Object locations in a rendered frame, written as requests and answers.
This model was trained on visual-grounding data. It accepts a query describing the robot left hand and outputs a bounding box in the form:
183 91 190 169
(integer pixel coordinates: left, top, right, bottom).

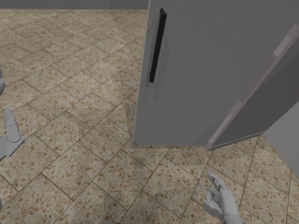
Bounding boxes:
0 67 25 161

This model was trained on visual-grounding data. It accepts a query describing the robot right forearm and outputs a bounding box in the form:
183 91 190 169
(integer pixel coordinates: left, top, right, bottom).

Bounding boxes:
221 215 245 224

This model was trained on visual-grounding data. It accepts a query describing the handle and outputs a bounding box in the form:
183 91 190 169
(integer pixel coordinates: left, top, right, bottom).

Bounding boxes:
149 8 167 83

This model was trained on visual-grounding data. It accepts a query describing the robot right hand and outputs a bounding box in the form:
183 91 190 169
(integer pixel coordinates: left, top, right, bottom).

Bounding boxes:
203 172 239 222

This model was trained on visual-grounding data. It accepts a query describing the fridge door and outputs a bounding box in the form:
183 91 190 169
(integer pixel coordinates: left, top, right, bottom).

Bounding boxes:
132 0 299 146

